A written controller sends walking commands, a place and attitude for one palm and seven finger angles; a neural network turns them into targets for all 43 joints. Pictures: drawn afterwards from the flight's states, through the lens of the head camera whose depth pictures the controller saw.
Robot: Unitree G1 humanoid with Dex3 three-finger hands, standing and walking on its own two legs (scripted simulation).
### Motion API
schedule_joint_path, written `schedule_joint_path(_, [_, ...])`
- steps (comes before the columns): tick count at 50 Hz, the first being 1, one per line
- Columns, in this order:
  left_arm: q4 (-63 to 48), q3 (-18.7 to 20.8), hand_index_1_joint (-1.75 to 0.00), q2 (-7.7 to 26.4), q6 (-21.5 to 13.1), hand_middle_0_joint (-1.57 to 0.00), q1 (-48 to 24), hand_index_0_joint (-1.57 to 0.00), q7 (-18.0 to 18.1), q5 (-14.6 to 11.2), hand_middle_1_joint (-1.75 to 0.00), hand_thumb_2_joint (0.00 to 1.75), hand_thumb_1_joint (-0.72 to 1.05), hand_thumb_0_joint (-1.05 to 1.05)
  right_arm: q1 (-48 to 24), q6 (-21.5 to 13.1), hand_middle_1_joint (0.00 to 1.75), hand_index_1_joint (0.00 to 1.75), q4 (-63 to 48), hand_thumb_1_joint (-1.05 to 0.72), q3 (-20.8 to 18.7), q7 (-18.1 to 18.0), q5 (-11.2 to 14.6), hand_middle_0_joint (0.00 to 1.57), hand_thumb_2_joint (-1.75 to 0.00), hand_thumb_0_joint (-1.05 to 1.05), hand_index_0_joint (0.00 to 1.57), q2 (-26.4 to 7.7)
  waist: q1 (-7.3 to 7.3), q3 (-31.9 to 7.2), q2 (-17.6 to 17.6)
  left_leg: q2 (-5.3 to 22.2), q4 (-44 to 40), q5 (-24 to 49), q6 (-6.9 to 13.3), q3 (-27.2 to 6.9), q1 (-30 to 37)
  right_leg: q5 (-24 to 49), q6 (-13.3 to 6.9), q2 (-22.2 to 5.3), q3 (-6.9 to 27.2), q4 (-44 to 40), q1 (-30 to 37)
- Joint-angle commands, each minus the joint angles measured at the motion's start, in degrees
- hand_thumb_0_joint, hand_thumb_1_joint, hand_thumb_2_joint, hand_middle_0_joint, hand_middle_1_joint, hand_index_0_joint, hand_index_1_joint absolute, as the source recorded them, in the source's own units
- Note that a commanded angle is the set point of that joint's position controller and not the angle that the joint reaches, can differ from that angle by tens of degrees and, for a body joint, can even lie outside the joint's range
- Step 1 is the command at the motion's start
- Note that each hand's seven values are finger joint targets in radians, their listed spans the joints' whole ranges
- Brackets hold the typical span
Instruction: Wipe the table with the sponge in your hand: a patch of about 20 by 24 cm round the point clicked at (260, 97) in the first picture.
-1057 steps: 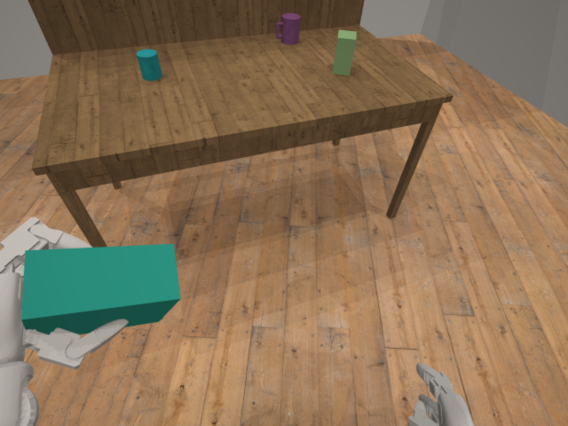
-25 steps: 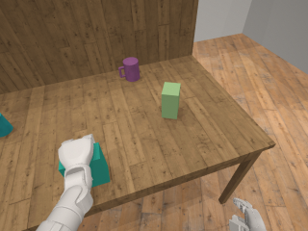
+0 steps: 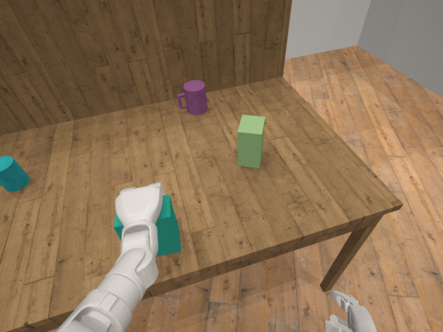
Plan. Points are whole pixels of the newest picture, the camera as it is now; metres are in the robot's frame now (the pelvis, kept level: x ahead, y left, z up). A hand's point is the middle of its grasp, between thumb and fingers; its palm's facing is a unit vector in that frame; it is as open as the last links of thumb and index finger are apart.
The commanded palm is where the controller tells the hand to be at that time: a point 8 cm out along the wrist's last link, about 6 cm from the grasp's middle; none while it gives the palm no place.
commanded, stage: slide across to the third lane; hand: left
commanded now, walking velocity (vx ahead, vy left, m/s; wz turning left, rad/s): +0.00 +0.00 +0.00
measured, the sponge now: (152, 234) +0.32 +0.20 -0.05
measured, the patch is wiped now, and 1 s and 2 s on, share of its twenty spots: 0.70 0.80 1.00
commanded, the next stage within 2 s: wipe forward along the third lane in 0.20 s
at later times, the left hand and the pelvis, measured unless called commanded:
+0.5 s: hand (159, 213) +0.35 +0.18 +0.00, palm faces -0.08 -0.02 -1.00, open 10.3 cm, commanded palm +0.33 +0.17 +0.03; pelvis -0.01 -0.01 +0.00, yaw +0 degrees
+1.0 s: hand (162, 192) +0.40 +0.19 +0.00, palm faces -0.09 +0.01 -1.00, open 10.3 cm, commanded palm +0.39 +0.19 +0.03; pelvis -0.02 -0.01 -0.01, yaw -2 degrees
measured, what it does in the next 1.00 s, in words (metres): stands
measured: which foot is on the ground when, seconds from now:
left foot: down 0.00-1.00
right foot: down 0.00-1.00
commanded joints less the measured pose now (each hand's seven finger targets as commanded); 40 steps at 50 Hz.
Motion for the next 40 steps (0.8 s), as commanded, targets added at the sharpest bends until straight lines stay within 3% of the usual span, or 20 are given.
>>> schedule_joint_path(1, [-4.7, -0.2, -1.6, 0.2, 0.1, -1.2, -16.1, -1.2, 1.0, 0.2, -1.6, 1.3, 0.1, 0.0, -8.7, -2.2, 0.3, 0.3, -8.5, -0.9, -2.3, 0.3, -0.1, 0.2, -0.9, 0.0, 0.2, -6.5, -2.46, -11.7, -8.3, 0.6, -3.7, 10.4, 0.4, -0.9, 7.7, 14.3, -1.5, 0.3, 1.5, -5.1, 3.5])
schedule_joint_path(2, [-4.5, -0.6, -1.6, -0.4, 0.3, -1.2, -16.9, -1.2, 1.1, 0.0, -1.6, 1.3, 0.1, 0.0, -8.7, -2.1, 0.3, 0.3, -8.6, -0.9, -2.2, 0.3, -0.1, 0.2, -0.9, 0.0, 0.2, -6.5, -2.45, -11.6, -8.3, 0.6, -3.9, 10.0, 0.5, -0.8, 7.4, 14.0, -1.4, 0.2, 1.4, -5.2, 3.6])
schedule_joint_path(3, [-4.0, 1.5, -1.6, 1.7, 0.6, -1.2, -17.2, -1.2, 1.3, -0.2, -1.6, 1.3, 0.1, 0.0, -8.7, -2.0, 0.3, 0.3, -8.5, -0.9, -2.3, 0.3, -0.2, 0.2, -0.9, 0.0, 0.2, -6.8, -2.26, -11.7, -8.8, 0.5, -4.1, 9.2, 0.5, -1.0, 7.0, 13.4, -1.4, 0.3, 1.8, -5.5, 3.9])
schedule_joint_path(7, [-2.4, -1.6, -1.6, -1.9, 1.0, -1.2, -19.5, -1.2, 1.4, -0.7, -1.6, 1.3, 0.1, 0.0, -8.9, -1.9, 0.3, 0.3, -8.5, -0.9, -2.2, 0.3, 0.0, 0.2, -0.9, 0.0, 0.2, -6.2, -2.9, -11.5, -7.9, 0.5, -4.1, 8.8, 0.6, -0.5, 7.1, 12.9, -1.3, 0.1, 1.5, -5.8, 3.2])
schedule_joint_path(8, [-2.1, -0.7, -1.6, -1.0, 0.9, -1.2, -20.4, -1.2, 1.5, -0.8, -1.6, 1.3, 0.1, 0.0, -8.8, -1.8, 0.3, 0.3, -8.4, -0.9, -2.3, 0.3, 0.0, 0.2, -0.9, 0.0, 0.2, -6.4, -3.03, -12.0, -8.4, 0.6, -4.1, 8.4, 0.6, -0.6, 7.3, 12.5, -1.3, 0.2, 1.7, -5.9, 3.4])
schedule_joint_path(10, [-1.6, -2.0, -1.6, -2.6, 0.7, -1.2, -20.9, -1.2, 1.5, -1.4, -1.6, 1.3, 0.1, 0.0, -8.9, -1.9, 0.3, 0.3, -8.5, -0.9, -2.2, 0.4, 0.0, 0.2, -0.9, 0.0, 0.2, -6.1, -3.26, -12.2, -8.0, 0.5, -3.8, 8.5, 0.8, -0.3, 7.2, 13.1, -1.2, 0.1, 1.6, -6.0, 3.5])
schedule_joint_path(13, [-0.1, 0.6, -1.6, 0.1, 0.7, -1.2, -21.2, -1.2, 1.9, -1.2, -1.6, 1.3, 0.1, 0.0, -8.6, -1.7, 0.3, 0.3, -8.1, -0.9, -2.3, 0.2, 0.0, 0.2, -0.9, 0.0, 0.2, -6.4, -2.8, -12.2, -8.1, 0.4, -4.4, 7.4, 0.6, -0.5, 6.4, 11.7, -1.2, 0.1, 1.9, -6.3, 3.9])
schedule_joint_path(14, [-0.4, -1.1, -1.6, -1.7, 0.6, -1.2, -22.2, -1.2, 1.8, -1.5, -1.6, 1.3, 0.1, 0.0, -8.7, -1.7, 0.3, 0.3, -8.4, -0.9, -2.2, 0.1, 0.1, 0.2, -0.9, 0.0, 0.2, -6.1, -3.23, -12.1, -8.3, 0.3, -4.4, 7.2, 0.8, -0.1, 6.7, 11.2, -1.0, 0.1, 1.8, -6.5, 3.8])
schedule_joint_path(17, [1.9, 0.3, -1.6, -0.2, 0.5, -1.2, -23.9, -1.2, 2.2, -1.0, -1.6, 1.3, 0.1, 0.0, -8.1, -1.7, 0.3, 0.3, -7.7, -0.9, -2.1, -0.2, 0.0, 0.2, -0.9, 0.0, 0.2, -6.2, -3.6, -11.4, -9.0, 0.2, -4.1, 6.6, 0.8, 0.3, 5.5, 12.0, -0.9, -0.2, 2.5, -6.7, 3.6])
schedule_joint_path(18, [2.9, 2.7, -1.6, 2.1, 0.5, -1.2, -23.9, -1.2, 2.4, -0.9, -1.6, 1.3, 0.1, 0.0, -7.8, -1.7, 0.3, 0.3, -7.4, -0.9, -2.2, -0.3, -0.1, 0.2, -0.9, 0.0, 0.2, -6.5, -3.47, -11.3, -9.8, 0.1, -4.3, 6.1, 0.8, 0.2, 4.9, 11.6, -0.8, -0.1, 2.7, -6.9, 3.9])
schedule_joint_path(22, [5.9, 1.3, -1.6, 1.2, -0.1, -1.2, -27.5, -1.2, 2.6, 0.2, -1.6, 1.3, 0.1, 0.0, -6.9, -1.7, 0.3, 0.3, -6.7, -0.9, -2.0, -0.9, -0.2, 0.2, -0.9, 0.0, 0.2, -6.2, -4.53, -10.2, -8.3, 0.0, -4.0, 4.8, 0.8, 0.7, 4.0, 10.0, -0.6, -0.4, 2.9, -7.0, 1.7])
schedule_joint_path(23, [6.8, 3.5, -1.6, 3.7, -0.5, -1.2, -29.5, -1.2, 2.8, 0.6, -1.6, 1.3, 0.1, 0.0, -6.2, -1.7, 0.3, 0.3, -6.1, -0.9, -2.1, -1.0, -0.3, 0.2, -0.9, 0.0, 0.2, -6.5, -4.74, -10.5, -8.9, 0.3, -4.0, 4.2, 0.7, 0.4, 3.8, 8.8, -0.6, -0.3, 2.9, -6.8, 1.4])
schedule_joint_path(27, [11.3, 3.5, -1.6, 3.6, -1.1, -1.2, -30.7, -1.2, 3.3, 0.9, -1.6, 1.3, 0.1, 0.0, -5.0, -1.8, 0.3, 0.3, -5.6, -0.9, -2.1, -1.4, -0.5, 0.2, -0.9, 0.0, 0.2, -6.4, -5.03, -11.3, -8.3, 0.2, -3.2, 3.5, 0.6, 0.9, 1.9, 8.4, -0.4, -0.5, 3.1, -6.4, 0.4])
schedule_joint_path(31, [15.6, 5.8, -1.6, 6.0, -1.6, -1.2, -32.1, -1.2, 4.0, 0.8, -1.6, 1.3, 0.1, 0.0, -3.2, -1.9, 0.3, 0.3, -5.1, -0.9, -2.2, -1.5, -0.8, 0.2, -0.9, 0.0, 0.2, -6.8, -5.43, -12.1, -10.2, 0.3, -2.2, 2.9, 0.8, 1.4, -0.5, 8.9, 0.1, -0.7, 3.7, -6.1, 0.4])
schedule_joint_path(33, [17.4, 7.2, -1.6, 7.5, -1.6, -1.2, -32.2, -1.2, 4.3, 1.0, -1.6, 1.3, 0.1, 0.0, -2.7, -2.0, 0.3, 0.3, -5.0, -0.9, -2.2, -1.4, -0.8, 0.2, -0.9, 0.0, 0.2, -6.9, -5.15, -12.9, -9.5, 0.3, -2.2, 2.8, 0.7, 1.2, -1.6, 8.3, 0.0, -0.6, 3.6, -5.7, 0.4])
schedule_joint_path(36, [19.6, 6.6, -1.6, 7.5, -1.6, -1.2, -33.9, -1.2, 4.5, 1.2, -1.6, 1.3, 0.1, 0.0, -1.2, -2.2, 0.3, 0.3, -4.7, -0.9, -2.2, -1.2, -0.9, 0.2, -0.9, 0.0, 0.2, -7.2, -6.07, -12.6, -9.1, 0.5, -1.4, 2.3, 0.9, 1.6, -2.9, 8.2, 0.2, -0.7, 3.8, -5.5, -1.0])
schedule_joint_path(38, [20.7, 9.5, -1.6, 11.0, -1.6, -1.2, -33.7, -1.2, 4.6, 1.1, -1.6, 1.3, 0.1, 0.0, -0.5, -2.2, 0.3, 0.3, -4.7, -0.9, -2.3, -1.2, -1.0, 0.2, -0.9, 0.0, 0.2, -7.7, -5.65, -14.0, -9.6, 0.3, -0.9, 2.2, 0.8, 1.6, -4.5, 8.9, 0.3, -0.8, 4.3, -5.0, 0.4])
schedule_joint_path(40, [21.3, 8.6, -1.6, 10.9, -1.7, -1.2, -35.6, -1.2, 4.8, 1.1, -1.6, 1.3, 0.1, 0.0, 0.0, -2.4, 0.3, 0.3, -4.7, -0.9, -2.2, -1.2, -0.8, 0.2, -0.9, 0.0, 0.2, -7.7, -6.3, -13.5, -9.0, 0.4, -0.8, 1.1, 0.9, 1.7, -5.6, 7.2, 0.5, -0.9, 4.1, -5.0, -0.8])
